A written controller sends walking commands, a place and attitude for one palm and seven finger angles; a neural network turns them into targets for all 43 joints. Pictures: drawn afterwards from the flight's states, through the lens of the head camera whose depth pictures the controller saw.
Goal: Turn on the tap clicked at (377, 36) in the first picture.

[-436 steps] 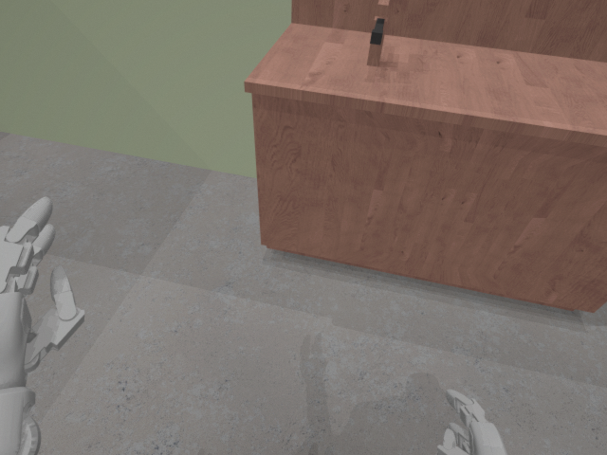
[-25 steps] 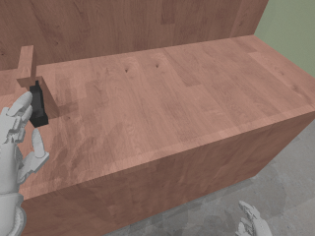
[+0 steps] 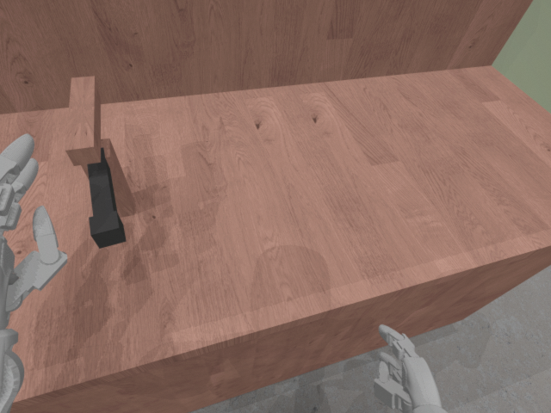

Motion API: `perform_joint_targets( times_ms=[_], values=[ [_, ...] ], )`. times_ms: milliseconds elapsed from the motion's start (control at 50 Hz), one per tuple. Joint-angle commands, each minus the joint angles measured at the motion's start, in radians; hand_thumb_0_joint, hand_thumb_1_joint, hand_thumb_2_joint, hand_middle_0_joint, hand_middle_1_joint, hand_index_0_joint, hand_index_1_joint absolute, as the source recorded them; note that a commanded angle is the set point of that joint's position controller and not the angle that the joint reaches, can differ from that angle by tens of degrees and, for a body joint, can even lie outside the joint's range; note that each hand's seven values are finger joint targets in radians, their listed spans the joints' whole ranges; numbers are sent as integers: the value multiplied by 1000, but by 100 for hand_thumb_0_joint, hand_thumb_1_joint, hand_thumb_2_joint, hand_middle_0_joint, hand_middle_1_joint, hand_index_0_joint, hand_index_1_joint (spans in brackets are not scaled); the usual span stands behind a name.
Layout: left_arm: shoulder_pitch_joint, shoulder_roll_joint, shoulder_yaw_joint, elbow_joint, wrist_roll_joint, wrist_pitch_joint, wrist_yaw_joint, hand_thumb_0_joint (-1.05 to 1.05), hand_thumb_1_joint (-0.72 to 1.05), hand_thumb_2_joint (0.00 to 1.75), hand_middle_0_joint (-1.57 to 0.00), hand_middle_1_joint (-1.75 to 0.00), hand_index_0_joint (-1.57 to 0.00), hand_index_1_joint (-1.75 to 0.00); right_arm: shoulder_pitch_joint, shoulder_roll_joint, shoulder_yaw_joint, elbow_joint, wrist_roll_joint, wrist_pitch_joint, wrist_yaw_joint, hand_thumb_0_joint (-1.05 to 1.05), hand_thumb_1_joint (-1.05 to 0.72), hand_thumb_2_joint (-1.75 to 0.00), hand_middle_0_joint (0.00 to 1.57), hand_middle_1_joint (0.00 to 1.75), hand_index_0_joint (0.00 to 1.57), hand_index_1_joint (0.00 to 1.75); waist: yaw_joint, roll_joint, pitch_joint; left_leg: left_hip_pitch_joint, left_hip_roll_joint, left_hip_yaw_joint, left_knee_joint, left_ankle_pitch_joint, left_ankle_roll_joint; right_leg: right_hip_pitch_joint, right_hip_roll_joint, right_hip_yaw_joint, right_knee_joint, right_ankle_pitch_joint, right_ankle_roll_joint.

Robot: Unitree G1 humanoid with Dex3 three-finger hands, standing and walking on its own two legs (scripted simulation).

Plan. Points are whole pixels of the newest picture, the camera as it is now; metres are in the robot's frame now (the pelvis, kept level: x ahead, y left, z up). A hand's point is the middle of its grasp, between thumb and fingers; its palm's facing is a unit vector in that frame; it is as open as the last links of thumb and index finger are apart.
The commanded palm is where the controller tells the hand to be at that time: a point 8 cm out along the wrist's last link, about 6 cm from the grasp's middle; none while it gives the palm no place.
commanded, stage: come to a stop and stand still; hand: left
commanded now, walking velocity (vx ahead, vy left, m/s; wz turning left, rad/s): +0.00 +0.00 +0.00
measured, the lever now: (107, 229) +0.27 +0.23 +0.14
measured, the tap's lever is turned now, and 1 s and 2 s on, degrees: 5 5 5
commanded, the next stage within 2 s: look again from close up in 0.26 s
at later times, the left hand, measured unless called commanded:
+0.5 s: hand (77, 260) +0.22 +0.24 +0.16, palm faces +0.39 -0.84 -0.38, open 7.5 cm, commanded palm +0.16 +0.27 +0.18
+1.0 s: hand (93, 266) +0.21 +0.22 +0.17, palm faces +0.38 -0.84 -0.38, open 7.5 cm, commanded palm +0.16 +0.25 +0.18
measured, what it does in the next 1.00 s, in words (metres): stands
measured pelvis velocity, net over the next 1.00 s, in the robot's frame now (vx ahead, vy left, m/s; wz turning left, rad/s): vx -0.01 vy -0.03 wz -0.01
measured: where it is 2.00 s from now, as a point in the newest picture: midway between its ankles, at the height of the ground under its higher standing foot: outside the picture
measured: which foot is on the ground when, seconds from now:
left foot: down 0.00-1.00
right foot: down 0.00-1.00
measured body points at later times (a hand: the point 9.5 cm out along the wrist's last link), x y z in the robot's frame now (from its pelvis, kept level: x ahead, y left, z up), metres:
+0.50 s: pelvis +0.01 -0.01 +0.00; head +0.04 +0.01 +0.45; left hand +0.19 +0.28 +0.18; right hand +0.19 -0.24 -0.07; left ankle +0.02 +0.07 -0.74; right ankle +0.00 -0.14 -0.74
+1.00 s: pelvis -0.01 -0.03 +0.00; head +0.03 -0.01 +0.45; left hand +0.19 +0.26 +0.19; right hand +0.18 -0.25 -0.07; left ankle +0.02 +0.07 -0.74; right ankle +0.00 -0.14 -0.74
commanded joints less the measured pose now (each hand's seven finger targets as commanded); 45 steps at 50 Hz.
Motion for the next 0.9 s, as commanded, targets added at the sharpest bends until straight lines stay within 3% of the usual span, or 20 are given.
perform_joint_targets(
  times_ms=[0, 60, 80, 160, 180, 260, 280, 340, 360, 380, 460, 480, 560, 580, 660, 680, 760, 780, 860, 880],
  values=[
    [-46, 140, 86, -219, -7, -57, 11, 0, 90, 90, -20, -30, -20, -30, -36, -178, -80, -154, 11, -30, -16, 0, -90, -90, 20, 30, 20, 30, -27, 148, -230, 120, 164, -139, -102, 396, -77, 73, -22, 1, 7, 154, -41],
    [-19, 153, 107, -214, -4, -45, 17, 0, 90, 90, -20, -30, -20, -30, -61, -175, -74, -158, 15, -16, -14, 0, -90, -90, 20, 30, 20, 30, -27, 156, -234, 143, 161, -119, -92, 442, -85, 52, -17, -5, 13, 135, -38],
    [-7, 110, 66, -186, -11, -43, 8, 0, 90, 90, -20, -30, -20, -30, -40, -176, -73, -157, 9, -2, -14, 0, -90, -90, 20, 30, 20, 30, -30, 151, -222, 118, 164, -135, -101, 416, -83, 56, -19, -15, 7, 111, -39],
    [-10, 169, 122, -237, -8, -39, 22, 0, 90, 90, -20, -30, -20, -30, -69, -177, -75, -172, 19, 10, -19, 0, -90, -90, 20, 30, 20, 30, -29, 121, -236, 98, 149, -110, -83, 381, -84, 100, -33, 1, -10, 202, -41],
    [9, 128, 86, -203, -16, -40, 15, 0, 90, 90, -20, -30, -20, -30, -50, -178, -74, -172, 14, 19, -21, 0, -90, -90, 20, 30, 20, 30, -30, 119, -227, 85, 148, -118, -87, 359, -78, 104, -39, -8, -21, 203, -43],
    [5, 182, 133, -255, -13, -42, 28, 0, 90, 90, -20, -30, -20, -30, -76, -182, -78, -181, 22, 19, -28, 0, -90, -90, 20, 30, 20, 30, -27, 130, -243, 87, 142, -107, -82, 329, -74, 118, -47, 12, -16, 228, -45],
    [22, 132, 90, -221, -21, -44, 21, 0, 90, 90, -20, -30, -20, -30, -55, -180, -77, -177, 18, 27, -31, 0, -90, -90, 20, 30, 20, 30, -29, 133, -239, 80, 142, -115, -84, 311, -67, 121, -53, 1, -26, 220, -47],
    [2, 154, 94, -258, -19, -47, 28, 0, 90, 90, -20, -30, -20, -30, -57, -185, -86, -182, 22, 23, -37, 0, -90, -90, 20, 30, 20, 30, -28, 168, -233, 87, 148, -120, -88, 321, -70, 119, -59, 12, -24, 213, -49],
    [19, 181, 128, -241, -13, -42, 33, 0, 90, 90, -20, -30, -20, -30, -75, -184, -79, -178, 24, 21, -36, 0, -90, -90, 20, 30, 20, 30, -25, 140, -225, 77, 145, -108, -93, 255, -63, 108, -53, 17, -27, 196, -44],
    [32, 119, 75, -197, -22, -40, 25, 0, 90, 90, -20, -30, -20, -30, -56, -182, -77, -176, 21, 30, -37, 0, -90, -90, 20, 30, 20, 30, -30, 134, -209, 55, 142, -119, -99, 213, -54, 111, -59, 10, -44, 186, -47],
    [18, 167, 117, -190, -12, -35, 36, 0, 90, 90, -20, -30, -20, -30, -69, -192, -83, -174, 25, 26, -41, 0, -90, -90, 20, 30, 20, 30, -29, 97, -179, 22, 134, -116, -114, 93, -47, 98, -59, 39, -60, 145, -49],
    [33, 118, 76, -147, -19, -36, 29, 0, 90, 90, -20, -30, -20, -30, -56, -187, -80, -171, 21, 34, -43, 0, -90, -90, 20, 30, 20, 30, -32, 100, -173, 15, 132, -120, -113, 68, -37, 92, -67, 32, -74, 129, -51],
    [6, 166, 111, -174, -13, -32, 36, 0, 90, 90, -20, -30, -20, -30, -73, -192, -83, -172, 24, 29, -45, 0, -90, -90, 20, 30, 20, 30, -31, 66, -163, 16, 127, -118, -113, 22, -36, 67, -65, 56, -90, 88, -53],
    [23, 122, 77, -133, -20, -33, 30, 0, 90, 90, -20, -30, -20, -30, -60, -188, -79, -169, 20, 35, -46, 0, -90, -90, 20, 30, 20, 30, -33, 68, -163, 8, 128, -123, -116, 12, -29, 70, -70, 44, -97, 73, -53],
    [-7, 175, 113, -196, -13, -32, 39, 0, 90, 90, -20, -30, -20, -30, -77, -192, -83, -168, 23, 24, -47, 0, -90, -90, 20, 30, 20, 30, -31, 83, -172, 23, 124, -118, -113, 23, -33, 65, -68, 66, -92, 81, -55],
    [11, 131, 76, -168, -20, -34, 33, 0, 90, 90, -20, -30, -20, -30, -65, -186, -78, -168, 18, 29, -48, 0, -90, -90, 20, 30, 20, 30, -32, 80, -176, 21, 125, -121, -112, 25, -25, 73, -71, 52, -96, 83, -55],
    [2, 173, 110, -201, -14, -29, 40, 0, 90, 90, -20, -30, -20, -30, -77, -189, -82, -166, 23, 19, -47, 0, -90, -90, 20, 30, 20, 30, -30, 106, -176, 36, 125, -116, -108, 49, -33, 65, -69, 69, -89, 103, -57],
    [13, 133, 77, -171, -22, -29, 35, 0, 90, 90, -20, -30, -20, -30, -63, -182, -74, -165, 18, 25, -48, 0, -90, -90, 20, 30, 20, 30, -32, 91, -171, 31, 129, -123, -121, 56, -32, 69, -62, 53, -95, 105, -54],
    [-1, 177, 114, -217, -26, -28, 37, 0, 90, 90, -20, -30, -20, -30, -77, -183, -79, -179, 25, 22, -50, 0, -90, -90, 20, 30, 20, 30, -27, 108, -163, 43, 160, -127, -139, 170, -49, 63, -35, 45, -55, 160, -42],
    [4, 139, 82, -188, -34, -28, 28, 0, 90, 90, -20, -30, -20, -30, -62, -180, -73, -179, 20, 31, -49, 0, -90, -90, 20, 30, 20, 30, -26, 120, -165, 31, 168, -135, -154, 179, -44, 71, -27, 26, -51, 149, -37]
  ],
)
